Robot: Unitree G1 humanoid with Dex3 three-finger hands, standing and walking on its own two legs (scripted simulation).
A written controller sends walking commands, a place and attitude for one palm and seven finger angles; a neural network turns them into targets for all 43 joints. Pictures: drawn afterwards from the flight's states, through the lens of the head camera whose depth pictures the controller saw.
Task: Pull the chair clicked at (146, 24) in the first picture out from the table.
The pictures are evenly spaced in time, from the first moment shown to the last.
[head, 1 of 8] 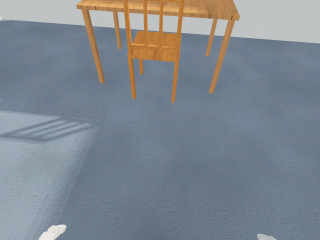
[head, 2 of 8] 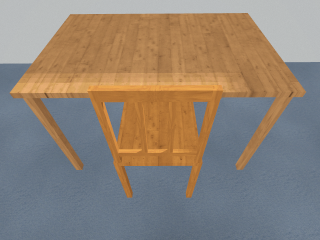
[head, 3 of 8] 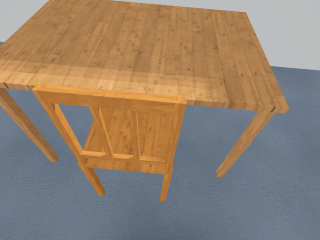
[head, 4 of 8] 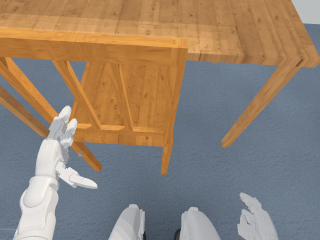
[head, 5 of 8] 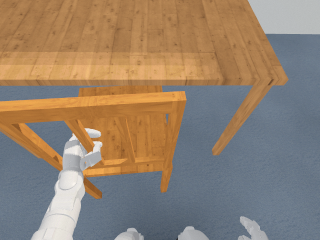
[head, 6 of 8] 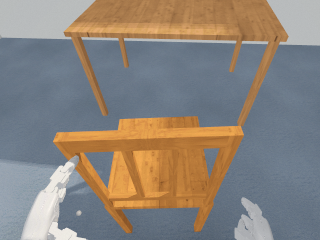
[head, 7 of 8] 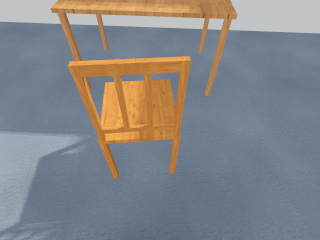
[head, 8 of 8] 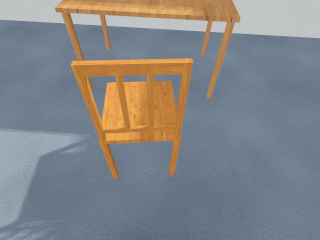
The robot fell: no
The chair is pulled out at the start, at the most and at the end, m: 0.00 0.63 0.62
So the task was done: yes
